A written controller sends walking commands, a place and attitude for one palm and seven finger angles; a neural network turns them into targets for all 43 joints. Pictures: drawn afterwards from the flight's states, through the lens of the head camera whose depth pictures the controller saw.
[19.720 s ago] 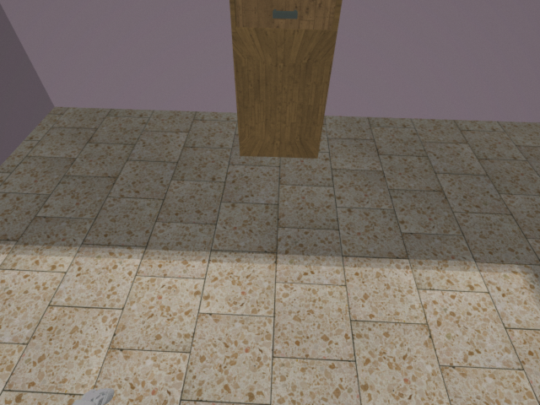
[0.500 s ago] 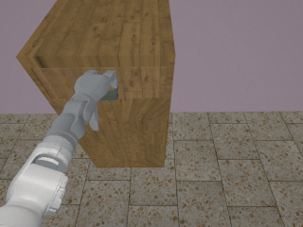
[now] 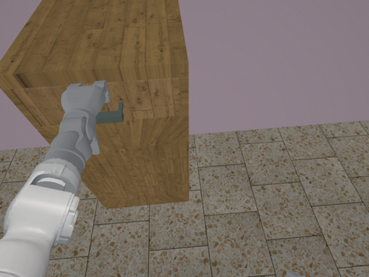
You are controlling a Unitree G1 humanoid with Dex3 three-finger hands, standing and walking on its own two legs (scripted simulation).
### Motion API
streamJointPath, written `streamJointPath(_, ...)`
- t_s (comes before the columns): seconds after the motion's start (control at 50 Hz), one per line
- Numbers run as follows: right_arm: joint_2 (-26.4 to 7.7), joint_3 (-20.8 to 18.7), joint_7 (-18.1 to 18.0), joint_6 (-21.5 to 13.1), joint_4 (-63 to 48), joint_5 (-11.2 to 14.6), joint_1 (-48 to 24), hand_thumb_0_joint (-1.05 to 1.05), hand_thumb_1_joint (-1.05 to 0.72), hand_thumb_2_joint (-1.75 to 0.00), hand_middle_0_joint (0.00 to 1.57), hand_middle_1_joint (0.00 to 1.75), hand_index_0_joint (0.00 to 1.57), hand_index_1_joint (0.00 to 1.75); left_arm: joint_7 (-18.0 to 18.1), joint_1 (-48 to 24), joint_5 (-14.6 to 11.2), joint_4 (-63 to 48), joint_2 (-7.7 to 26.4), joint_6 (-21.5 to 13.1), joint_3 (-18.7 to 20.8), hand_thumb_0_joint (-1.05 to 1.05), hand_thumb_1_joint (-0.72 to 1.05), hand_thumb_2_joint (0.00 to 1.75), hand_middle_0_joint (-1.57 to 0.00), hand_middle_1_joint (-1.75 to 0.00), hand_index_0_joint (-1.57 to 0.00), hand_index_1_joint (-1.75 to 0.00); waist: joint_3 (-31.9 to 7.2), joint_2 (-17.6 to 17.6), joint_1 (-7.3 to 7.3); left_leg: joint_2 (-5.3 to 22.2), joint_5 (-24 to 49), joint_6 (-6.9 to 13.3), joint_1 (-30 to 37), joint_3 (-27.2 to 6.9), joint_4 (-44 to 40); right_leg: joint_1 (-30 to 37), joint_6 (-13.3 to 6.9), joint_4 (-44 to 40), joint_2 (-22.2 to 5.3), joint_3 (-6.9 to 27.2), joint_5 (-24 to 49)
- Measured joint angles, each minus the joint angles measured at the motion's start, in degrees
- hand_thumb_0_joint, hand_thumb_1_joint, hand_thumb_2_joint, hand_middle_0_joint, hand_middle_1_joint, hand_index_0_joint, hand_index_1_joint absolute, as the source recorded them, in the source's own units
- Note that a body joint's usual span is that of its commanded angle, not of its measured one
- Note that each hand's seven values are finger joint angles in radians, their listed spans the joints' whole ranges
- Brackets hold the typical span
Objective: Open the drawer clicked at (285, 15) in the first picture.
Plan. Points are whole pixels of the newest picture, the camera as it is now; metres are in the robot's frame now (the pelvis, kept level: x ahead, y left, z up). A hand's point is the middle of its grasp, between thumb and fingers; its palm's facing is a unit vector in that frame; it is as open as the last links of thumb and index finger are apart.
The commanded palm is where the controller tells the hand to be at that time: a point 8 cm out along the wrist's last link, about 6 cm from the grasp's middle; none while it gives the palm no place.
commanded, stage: lower the fingers behind the handle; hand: left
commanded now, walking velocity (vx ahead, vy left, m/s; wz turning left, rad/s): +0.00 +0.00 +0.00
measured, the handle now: (104, 112) +0.53 +0.20 +0.03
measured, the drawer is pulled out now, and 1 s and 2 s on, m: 0.00 0.00 0.00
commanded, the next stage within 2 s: lift the fingers back up to retry in 1.24 s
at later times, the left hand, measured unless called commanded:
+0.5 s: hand (95, 121) +0.49 +0.21 +0.04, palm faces +0.01 +0.00 -1.00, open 13.5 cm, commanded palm +0.46 +0.21 +0.08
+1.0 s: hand (95, 125) +0.48 +0.21 +0.03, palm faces +0.02 +0.03 -1.00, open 13.8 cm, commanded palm +0.45 +0.21 +0.06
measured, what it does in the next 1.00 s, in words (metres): stands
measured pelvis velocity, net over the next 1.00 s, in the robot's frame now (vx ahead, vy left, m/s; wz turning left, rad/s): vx -0.01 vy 0.01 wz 0.02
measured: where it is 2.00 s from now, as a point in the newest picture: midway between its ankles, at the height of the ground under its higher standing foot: outside the picture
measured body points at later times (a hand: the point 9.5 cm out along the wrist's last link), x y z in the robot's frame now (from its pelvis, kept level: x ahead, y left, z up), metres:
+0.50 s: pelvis +0.00 +0.01 -0.01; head +0.08 +0.01 +0.43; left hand +0.48 +0.20 +0.10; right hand +0.04 -0.25 -0.15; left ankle -0.03 +0.12 -0.73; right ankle +0.02 -0.11 -0.73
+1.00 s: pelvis -0.01 +0.01 -0.02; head +0.08 +0.01 +0.42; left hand +0.48 +0.20 +0.09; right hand +0.03 -0.27 -0.14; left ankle -0.03 +0.12 -0.73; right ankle +0.02 -0.11 -0.73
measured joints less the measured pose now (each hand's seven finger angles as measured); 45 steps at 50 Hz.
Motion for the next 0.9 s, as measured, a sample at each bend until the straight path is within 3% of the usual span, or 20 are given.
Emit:
streamJointPath(0.06,-0.9,-1.0,-0.5,-1.2,-0.4,-0.1,1.4,0.01,-0.9,-0.9,0.2,0.3,0.2,0.3,-1.3,2.9,-0.2,-1.8,2.6,-4.1,0.2,0.0,-0.49,0.3,-0.33,-1.21,-0.32,-1.22,0.9,-0.4,0.37,0.1,-0.2,-0.1,-1.3,-0.6,1.1,-0.8,-0.2,0.6,0.0,-0.6,-0.1)
streamJointPath(0.12,-1.6,-2.3,-0.6,-2.5,0.4,-0.5,2.9,0.01,-0.9,-0.9,0.2,0.3,0.2,0.3,0.1,4.5,-0.8,-6.2,3.9,-9.1,0.3,0.0,-0.49,0.3,-0.33,-1.2,-0.28,-1.2,1.7,-1.1,1.16,0.0,-0.5,-0.1,-3.3,-1.7,2.8,-2.1,-0.3,1.6,-0.2,-1.7,-0.5)
streamJointPath(0.18,-2.2,-3.6,0.0,-3.5,2.2,-1.0,3.8,0.01,-0.9,-0.9,0.2,0.3,0.2,0.3,2.5,3.9,0.4,-7.6,4.2,-12.0,-1.1,0.0,-0.49,0.3,-0.33,-1.2,-0.27,-1.2,1.3,-1.3,1.65,-0.2,-1.1,-0.2,-6.1,-2.8,4.8,-4.1,-0.3,2.9,-0.5,-2.7,-1.0)
streamJointPath(0.28,-2.4,-4.5,1.9,-4.3,4.4,-1.6,3.9,0.01,-0.9,-0.9,0.2,0.3,0.2,0.3,7.1,1.1,0.6,-4.7,1.9,-10.2,-3.0,0.0,-0.49,0.3,-0.32,-1.2,-0.29,-1.2,0.1,-1.0,1.32,-0.5,-2.1,0.1,-9.7,-3.5,7.4,-7.1,-0.1,4.7,-0.9,-3.4,-1.9)
streamJointPath(0.42,-0.6,-3.4,3.1,-3.8,4.4,-1.9,3.6,0.01,-0.91,-0.9,0.2,0.3,0.2,0.3,10.3,-1.3,1.3,-0.1,-0.6,-5.8,-0.8,0.0,-0.49,0.3,-0.35,-1.24,-0.33,-1.24,-1.3,0.0,-0.09,-0.5,-3.0,0.7,-10.9,-2.2,8.1,-8.8,0.5,5.3,-0.8,-2.1,-2.2)
streamJointPath(0.56,1.0,-1.7,3.4,-2.6,4.0,-1.4,4.1,0.01,-0.9,-0.9,0.2,0.3,0.2,0.3,10.4,-2.0,0.9,2.5,-2.5,-2.9,-1.3,0.0,-0.49,0.3,-0.36,-1.23,-0.33,-1.28,-2.3,0.5,0.22,-0.6,-3.4,1.1,-10.1,-1.5,8.0,-8.3,1.0,5.4,-0.9,-1.3,-2.5)
streamJointPath(0.68,1.1,-1.4,3.2,-2.6,2.7,-1.4,3.7,0.01,-0.9,-0.9,0.2,0.3,0.2,0.3,9.7,-2.8,2.1,3.1,-2.3,-1.6,-2.6,0.0,-0.49,0.3,-0.33,-1.23,-0.31,-1.27,-2.2,0.0,-0.11,-0.7,-3.4,1.2,-11.0,-1.4,8.7,-9.2,1.0,6.0,-1.0,-1.2,-2.4)
streamJointPath(0.9,-1.1,-2.3,2.5,-2.8,1.6,-1.4,4.3,0.01,-0.9,-0.9,0.2,0.3,0.2,0.3,9.6,-2.2,1.8,1.1,-0.9,-3.1,-2.1,0.0,-0.49,0.3,-0.26,-1.29,-0.32,-1.22,-2.2,-0.7,-0.19,-0.4,-4.0,1.2,-13.1,-1.2,10.9,-11.4,1.0,8.1,-0.8,-1.0,-2.8)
